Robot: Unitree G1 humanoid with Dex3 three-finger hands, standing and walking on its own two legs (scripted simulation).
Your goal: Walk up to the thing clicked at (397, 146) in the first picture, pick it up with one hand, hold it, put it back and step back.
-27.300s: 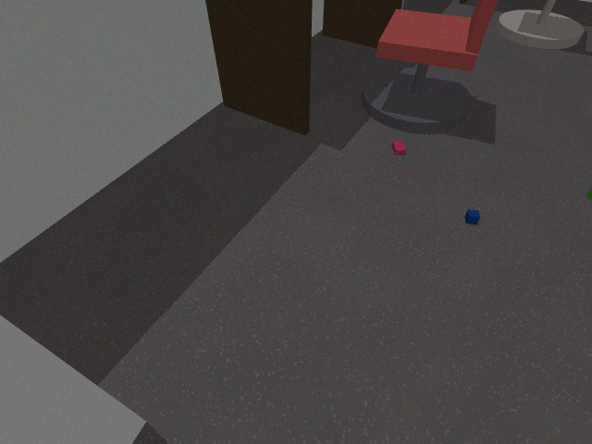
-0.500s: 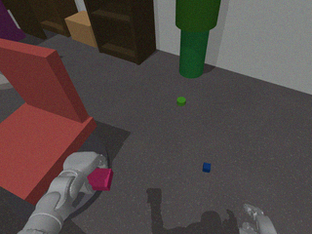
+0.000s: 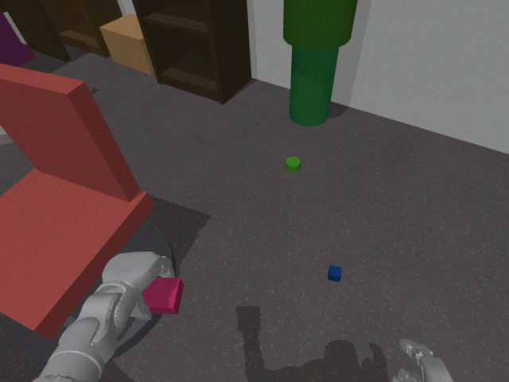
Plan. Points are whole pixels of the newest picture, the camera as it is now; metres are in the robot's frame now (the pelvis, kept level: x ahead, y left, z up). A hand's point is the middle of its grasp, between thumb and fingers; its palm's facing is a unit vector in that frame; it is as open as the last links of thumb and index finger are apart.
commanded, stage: crouch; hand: left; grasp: from above
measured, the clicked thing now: (157, 295) +0.30 +0.21 -0.08
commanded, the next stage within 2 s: lower in 1.80 s
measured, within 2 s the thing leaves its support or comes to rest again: neither
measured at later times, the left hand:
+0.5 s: hand (165, 310) +0.33 +0.25 -0.26, palm faces -0.40 +0.08 -0.91, open 8.3 cm
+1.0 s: hand (185, 322) +0.37 +0.26 -0.48, palm faces -0.45 +0.02 -0.89, open 8.2 cm
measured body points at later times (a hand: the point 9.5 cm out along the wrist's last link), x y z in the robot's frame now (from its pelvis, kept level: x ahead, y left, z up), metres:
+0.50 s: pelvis -0.06 +0.01 -0.15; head +0.08 +0.03 +0.27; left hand +0.35 +0.24 -0.21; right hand +0.03 -0.28 -0.27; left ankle +0.01 +0.13 -0.73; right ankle +0.00 -0.14 -0.73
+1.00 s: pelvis -0.08 +0.01 -0.32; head +0.15 +0.05 +0.06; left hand +0.39 +0.25 -0.43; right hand -0.03 -0.27 -0.44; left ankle +0.01 +0.13 -0.74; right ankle +0.00 -0.14 -0.73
